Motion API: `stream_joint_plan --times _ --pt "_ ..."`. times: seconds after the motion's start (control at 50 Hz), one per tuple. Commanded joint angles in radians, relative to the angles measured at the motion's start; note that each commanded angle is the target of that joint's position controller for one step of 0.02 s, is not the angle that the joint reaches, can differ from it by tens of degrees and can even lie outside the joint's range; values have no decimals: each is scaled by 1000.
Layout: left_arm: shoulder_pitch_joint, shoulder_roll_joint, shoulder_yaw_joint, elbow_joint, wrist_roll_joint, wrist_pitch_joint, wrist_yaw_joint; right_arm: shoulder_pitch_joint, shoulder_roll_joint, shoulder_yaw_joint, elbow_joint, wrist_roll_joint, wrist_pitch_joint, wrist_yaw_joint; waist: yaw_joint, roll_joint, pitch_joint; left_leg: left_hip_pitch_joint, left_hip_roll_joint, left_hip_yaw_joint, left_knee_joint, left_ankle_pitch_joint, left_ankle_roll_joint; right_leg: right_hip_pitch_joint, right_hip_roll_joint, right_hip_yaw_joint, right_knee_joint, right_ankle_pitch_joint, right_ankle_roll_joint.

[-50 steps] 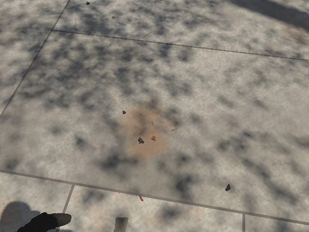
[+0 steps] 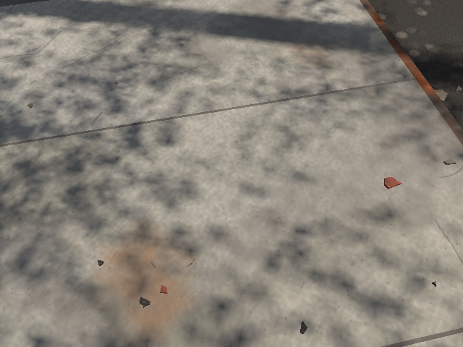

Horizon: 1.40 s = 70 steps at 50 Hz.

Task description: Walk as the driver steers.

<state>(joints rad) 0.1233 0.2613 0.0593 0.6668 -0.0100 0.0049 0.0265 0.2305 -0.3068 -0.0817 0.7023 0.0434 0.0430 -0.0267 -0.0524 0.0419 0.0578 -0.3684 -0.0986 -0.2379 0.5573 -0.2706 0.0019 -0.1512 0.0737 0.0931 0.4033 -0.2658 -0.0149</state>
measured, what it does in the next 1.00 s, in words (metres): walks ahead: left foot, then right foot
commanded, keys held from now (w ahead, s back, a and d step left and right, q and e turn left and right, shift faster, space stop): q+shift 0.20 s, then w+q+shift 0.14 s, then w+e+shift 0.66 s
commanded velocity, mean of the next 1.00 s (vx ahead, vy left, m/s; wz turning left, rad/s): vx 0.57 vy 0.00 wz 0.03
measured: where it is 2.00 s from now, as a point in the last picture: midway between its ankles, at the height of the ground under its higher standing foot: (215, 130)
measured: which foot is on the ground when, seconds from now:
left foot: up 0.00-0.42, down 0.44-0.90, up 0.92-1.00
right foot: down 0.00-0.44, up 0.46-0.90, down 0.92-1.00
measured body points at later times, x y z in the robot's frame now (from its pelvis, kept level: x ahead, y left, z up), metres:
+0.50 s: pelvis +0.06 +0.10 -0.01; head +0.09 +0.12 +0.44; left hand -0.02 +0.40 -0.14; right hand +0.35 -0.07 -0.08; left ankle +0.01 +0.19 -0.74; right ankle -0.03 -0.10 -0.68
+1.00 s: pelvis +0.40 +0.21 -0.04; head +0.42 +0.22 +0.41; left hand +0.47 +0.50 -0.16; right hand +0.51 -0.04 -0.15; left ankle +0.20 +0.32 -0.59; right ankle +0.45 +0.21 -0.74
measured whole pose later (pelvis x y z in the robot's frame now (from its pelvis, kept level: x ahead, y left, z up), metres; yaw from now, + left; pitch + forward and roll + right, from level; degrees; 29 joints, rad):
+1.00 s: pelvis +0.40 +0.21 -0.04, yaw -1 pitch -1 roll -1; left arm 0.29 0.33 0.07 0.81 0.01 0.00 -0.02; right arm 0.27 -0.24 0.00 0.78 -0.04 -0.08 0.00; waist 0.04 -0.01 0.05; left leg -0.24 0.00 -0.01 1.45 -0.34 -0.01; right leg -0.40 0.20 -0.10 0.71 -0.32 -0.23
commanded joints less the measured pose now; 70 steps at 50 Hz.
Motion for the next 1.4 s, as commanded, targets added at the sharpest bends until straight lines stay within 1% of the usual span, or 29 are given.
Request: stream_joint_plan --times 0.02,0.08,0.22,0.28,0.36,0.42,0.44,0.46,0.48,0.5,0.52,0.58,0.76,0.82,0.86,0.9,0.92,0.94,0.96,1.0,1.04,1.12,1.24,1.28,1.3,1.32,1.34,1.36,1.4 --pt "-9 179 57 -62 59 -9 0 9 -179 -61 -96 -17 -26 -3 24 -231 -115 -263 51 69 415 -329 -53 145 -469 279 -74 647 -234" --pt "-99 97 31 -75 16 -16 20 55 -145 -62 -60 -20 6 2 0 -174 -83 -311 87 121 629 -159 -104 132 -332 57 -33 655 -161" --pt "37 192 59 -38 19 11 21 -116 -64 -8 -190 -14 2 54 120 -168 -86 -295 185 264 388 -54 -118 183 -370 -57 -89 465 -203" --pt "70 236 74 -27 -4 -24 -10 -163 -86 -5 -231 -5 0 71 135 -166 -37 -299 214 271 321 -85 -63 175 -420 -12 -216 -88 -190" --pt "132 249 84 12 -20 -56 -40 -221 -68 9 -259 -9 -20 71 145 -118 34 -307 212 282 217 -172 16 225 -438 -42 -248 -157 -166" --pt "89 229 62 43 -37 -63 -56 -11 -58 5 -173 -11 -49 65 -8 -94 -2 143 98 379 -11 -115 79 -16 -370 -168 -100 87 -157" --pt "93 144 30 60 59 -56 -51 207 -102 -13 -71 -138 -43 74 -101 -27 -133 495 21 384 -60 -24 93 -156 -258 -332 244 327 -109" --pt "31 34 -10 -22 57 -62 -56 420 -252 -49 -44 -142 -55 60 -206 301 -275 825 351 -78 -229 -407 154 -546 -124 -329 664 -157 -47" --pt "-48 93 8 -44 65 -66 -47 416 -324 -62 -71 -121 -64 41 -224 251 -281 766 510 -388 -358 -335 189 -715 -23 -76 865 -302 -53" --pt "-59 132 20 -35 30 -63 -46 334 -252 -42 -75 -127 -66 33 -183 56 -152 682 515 -229 -295 -234 179 -774 -59 52 935 -188 -74" --pt "-10 137 17 -7 11 -69 -54 260 -182 -17 -65 -120 -70 32 -110 17 -82 561 466 -92 -289 -135 145 -723 -105 40 886 -91 -77" --pt "143 143 23 86 42 -27 -86 107 -79 27 -62 -85 -98 31 23 89 -7 364 349 151 -373 -35 59 -570 -149 -20 811 60 -32" --pt "-94 59 -27 8 28 -20 -122 204 -45 38 86 -73 -145 18 44 17 149 378 291 496 -492 578 12 -651 -118 -219 517 258 -99" --pt "-59 65 -35 -1 17 -11 -113 209 -114 30 113 -72 -142 -9 97 57 50 457 308 544 -344 1317 -14 -414 -13 -331 395 229 -162" --pt "177 131 -11 58 13 -4 -98 146 -184 9 100 -85 -115 -30 232 111 -91 492 345 527 -40 1575 -15 -182 42 -317 400 118 -199" --pt "550 232 48 170 15 -7 -69 26 -211 -4 64 -86 -92 -18 407 40 -217 245 304 486 592 1219 20 247 33 -166 263 8 -282" --pt "445 255 71 170 -13 2 -47 -47 -72 29 48 -87 -104 13 321 -231 -101 -77 64 451 990 13 23 303 -56 33 176 -64 -304" --pt "326 345 77 120 29 6 -51 40 -15 53 -79 -69 -134 23 145 -299 -189 -458 2 241 1222 -203 -29 490 -253 593 51 -59 -511" --pt "328 307 80 102 22 1 -44 -18 -66 59 -98 -83 -163 24 189 -107 -211 -529 57 116 1149 -145 -10 470 -323 762 -135 -254 -513" --pt "289 189 49 136 35 -19 -30 -41 -89 60 -92 -89 -173 28 72 68 12 -439 155 118 895 -80 -6 142 -269 621 -220 -237 -403" --pt "230 182 35 122 31 -54 -19 -12 -78 72 -74 -126 -125 30 5 71 58 -326 199 132 775 -86 -39 -59 -173 452 -224 -104 -362" --pt "240 203 39 114 18 -92 -29 -214 -45 95 -159 -108 -96 50 51 9 108 -198 221 229 383 106 -88 -281 -57 289 -284 89 -319" --pt "309 245 62 136 4 -88 -35 -313 -54 93 -206 -74 -111 45 139 -90 -14 -28 115 244 -9 342 -39 -10 -78 289 -142 591 -206" --pt "277 291 72 128 14 -89 -31 -138 -136 57 -157 -69 -118 25 49 -96 -150 198 63 227 -25 206 -19 58 -78 296 95 839 -155" --pt "212 321 77 116 19 -93 -36 60 -179 33 -110 -64 -122 10 -80 -97 -243 414 87 223 -26 146 -9 -14 -56 284 318 818 -135" --pt "162 247 58 92 25 -107 -37 294 -247 1 -61 -82 -124 -14 -182 -45 -354 661 222 109 7 -89 14 -167 -9 230 618 604 -124" --pt "186 58 11 42 3 -111 -34 355 -306 -13 -41 -129 -127 -20 -127 241 -416 847 511 -305 -124 -424 53 -467 91 130 926 -255 -114" --pt "257 99 -4 7 -12 -101 -33 215 -305 -23 -57 -119 -120 -5 -22 368 -447 782 579 -689 -309 -565 117 -594 48 73 1039 -189 -120" --pt "141 173 8 39 30 -67 -44 54 -119 9 -72 -101 -111 7 -8 63 -184 498 472 -332 -302 -439 108 -603 -75 10 988 -6 -108"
